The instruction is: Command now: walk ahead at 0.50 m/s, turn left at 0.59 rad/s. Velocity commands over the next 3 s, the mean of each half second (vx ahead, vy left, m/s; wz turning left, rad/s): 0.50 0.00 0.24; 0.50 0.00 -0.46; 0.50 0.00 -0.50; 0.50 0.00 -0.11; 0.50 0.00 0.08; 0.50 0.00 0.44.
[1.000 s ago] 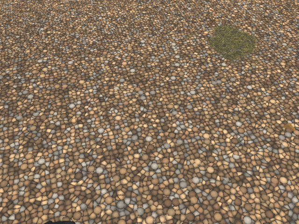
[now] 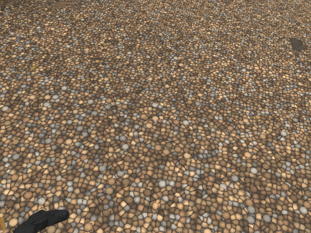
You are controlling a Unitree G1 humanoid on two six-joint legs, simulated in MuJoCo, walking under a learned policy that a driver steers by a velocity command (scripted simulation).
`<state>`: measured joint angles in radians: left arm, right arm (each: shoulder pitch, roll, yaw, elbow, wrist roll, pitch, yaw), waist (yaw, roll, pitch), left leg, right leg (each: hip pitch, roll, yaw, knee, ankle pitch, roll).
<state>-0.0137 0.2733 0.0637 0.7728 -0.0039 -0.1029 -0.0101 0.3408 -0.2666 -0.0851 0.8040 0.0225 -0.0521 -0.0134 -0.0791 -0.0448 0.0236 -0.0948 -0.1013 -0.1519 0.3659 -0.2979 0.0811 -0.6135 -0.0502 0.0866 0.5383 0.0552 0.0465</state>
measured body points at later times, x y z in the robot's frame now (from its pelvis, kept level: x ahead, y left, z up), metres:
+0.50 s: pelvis +0.27 -0.01 +0.00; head +0.31 +0.00 +0.45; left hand +0.21 +0.27 -0.13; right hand +0.54 -0.20 -0.07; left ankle +0.39 +0.15 -0.72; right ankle +0.20 -0.14 -0.74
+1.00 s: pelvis +0.54 +0.00 -0.01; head +0.55 -0.01 +0.44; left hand +0.77 +0.18 -0.11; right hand +0.47 -0.25 -0.15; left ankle +0.40 +0.15 -0.74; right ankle +0.67 -0.17 -0.71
